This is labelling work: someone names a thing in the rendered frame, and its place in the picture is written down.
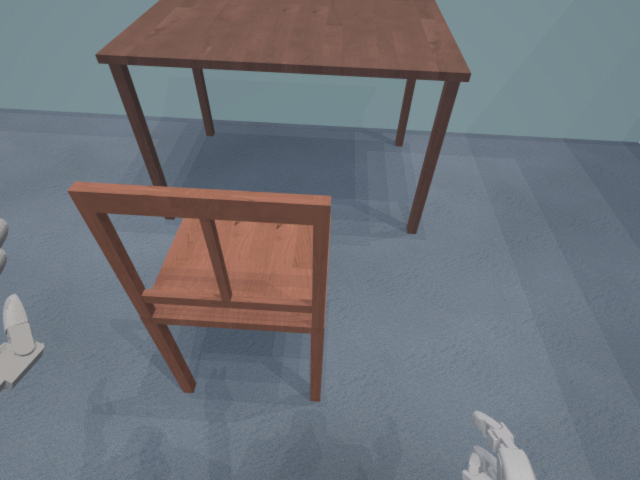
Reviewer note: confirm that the table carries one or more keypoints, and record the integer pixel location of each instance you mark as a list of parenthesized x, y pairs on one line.
[(402, 39)]

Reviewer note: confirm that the left robot hand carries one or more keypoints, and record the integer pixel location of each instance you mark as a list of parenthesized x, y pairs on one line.
[(22, 352)]

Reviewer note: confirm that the chair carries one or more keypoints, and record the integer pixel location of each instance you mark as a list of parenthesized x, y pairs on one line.
[(239, 260)]

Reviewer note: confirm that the right robot hand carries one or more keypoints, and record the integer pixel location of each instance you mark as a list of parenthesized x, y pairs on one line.
[(511, 464)]

